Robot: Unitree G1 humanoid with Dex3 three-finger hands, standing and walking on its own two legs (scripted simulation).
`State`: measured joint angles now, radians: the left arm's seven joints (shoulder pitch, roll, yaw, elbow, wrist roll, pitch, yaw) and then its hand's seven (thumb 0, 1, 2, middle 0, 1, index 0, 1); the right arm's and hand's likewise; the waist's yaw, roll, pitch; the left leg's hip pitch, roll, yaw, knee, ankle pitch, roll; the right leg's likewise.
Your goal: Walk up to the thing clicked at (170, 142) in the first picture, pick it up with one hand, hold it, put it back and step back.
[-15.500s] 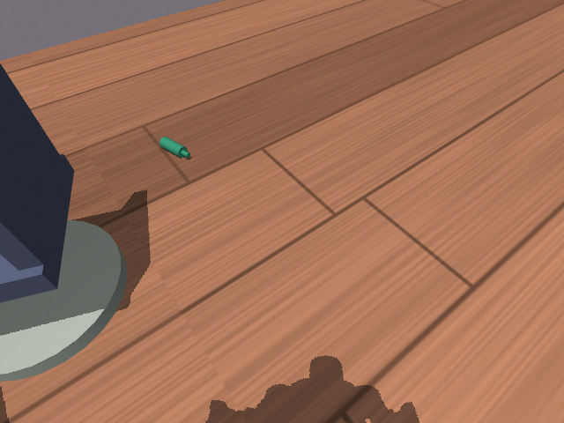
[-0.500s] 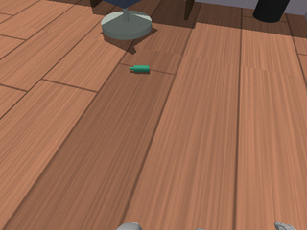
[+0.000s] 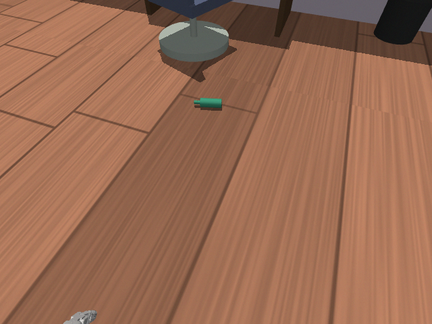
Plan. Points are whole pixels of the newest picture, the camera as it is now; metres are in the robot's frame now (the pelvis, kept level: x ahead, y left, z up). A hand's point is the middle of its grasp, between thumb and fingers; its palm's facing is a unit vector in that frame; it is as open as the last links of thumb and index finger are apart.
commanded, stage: walk up
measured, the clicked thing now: (207, 102) +1.57 +0.13 -0.73
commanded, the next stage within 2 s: stand in 0.28 s
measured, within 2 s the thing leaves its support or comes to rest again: neither
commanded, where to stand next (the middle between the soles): +0.08 +0.00 m, yaw -3 degrees
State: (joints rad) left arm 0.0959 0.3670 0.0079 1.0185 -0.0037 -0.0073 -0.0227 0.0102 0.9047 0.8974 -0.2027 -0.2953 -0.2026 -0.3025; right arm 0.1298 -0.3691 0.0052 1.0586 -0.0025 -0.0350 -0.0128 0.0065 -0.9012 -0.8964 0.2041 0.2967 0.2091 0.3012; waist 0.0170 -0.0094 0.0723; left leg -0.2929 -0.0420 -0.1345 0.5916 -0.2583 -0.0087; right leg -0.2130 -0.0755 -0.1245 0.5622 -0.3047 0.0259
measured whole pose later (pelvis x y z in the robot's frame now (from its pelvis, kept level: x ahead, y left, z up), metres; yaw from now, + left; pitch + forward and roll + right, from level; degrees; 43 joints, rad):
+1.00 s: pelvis +0.00 -0.02 +0.02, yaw -2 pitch -2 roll +0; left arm 0.11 0.32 0.00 1.17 0.01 0.00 -0.01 0.01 0.91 0.90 -0.20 -0.30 -0.20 -0.30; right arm 0.11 -0.30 0.00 1.17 -0.01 0.01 0.00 0.01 -0.90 -0.90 0.20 0.30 0.21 0.30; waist 0.01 0.00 0.05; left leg -0.16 0.00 -0.11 0.34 -0.15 -0.04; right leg -0.11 -0.04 -0.10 0.36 -0.20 0.00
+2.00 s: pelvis +0.02 -0.02 +0.02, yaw -3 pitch -2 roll +0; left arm 0.11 0.35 0.01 1.13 0.00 -0.01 -0.01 0.01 0.91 0.90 -0.20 -0.30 -0.20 -0.30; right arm 0.10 -0.35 0.01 1.13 -0.01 0.00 0.00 0.00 -0.90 -0.90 0.20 0.30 0.21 0.30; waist 0.02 0.00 0.05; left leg -0.13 0.02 -0.09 0.33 -0.17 -0.04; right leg -0.09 -0.02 -0.09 0.33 -0.21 0.00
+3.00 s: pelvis +0.02 -0.02 +0.02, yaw -4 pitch -2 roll +0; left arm 0.12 0.36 0.00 1.13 0.01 -0.01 -0.01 0.01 0.91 0.90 -0.20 -0.30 -0.20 -0.30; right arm 0.11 -0.35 0.02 1.12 -0.01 0.00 0.00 0.00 -0.90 -0.90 0.20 0.30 0.21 0.30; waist 0.01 0.00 0.05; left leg -0.12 0.02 -0.09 0.33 -0.17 -0.04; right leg -0.09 -0.03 -0.08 0.33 -0.21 0.00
